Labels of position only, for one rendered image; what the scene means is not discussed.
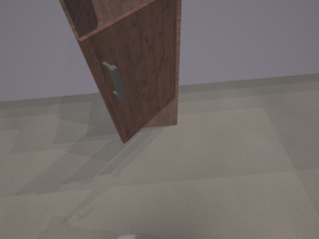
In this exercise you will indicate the cupboard door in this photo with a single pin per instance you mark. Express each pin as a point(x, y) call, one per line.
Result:
point(142, 44)

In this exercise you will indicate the handle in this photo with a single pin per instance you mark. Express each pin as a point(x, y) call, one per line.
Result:
point(119, 92)

